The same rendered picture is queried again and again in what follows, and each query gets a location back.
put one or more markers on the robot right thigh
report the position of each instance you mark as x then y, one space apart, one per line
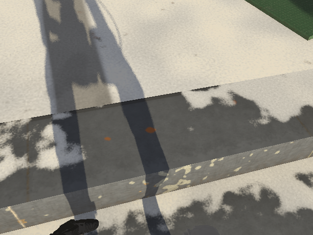
201 230

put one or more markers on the left robot hand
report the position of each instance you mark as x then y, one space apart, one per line
77 227

